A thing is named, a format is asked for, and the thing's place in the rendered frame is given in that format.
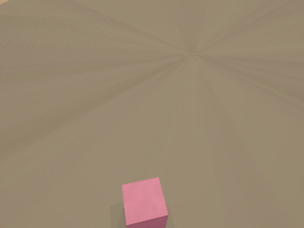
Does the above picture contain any carton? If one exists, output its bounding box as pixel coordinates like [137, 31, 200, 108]
[122, 177, 168, 228]

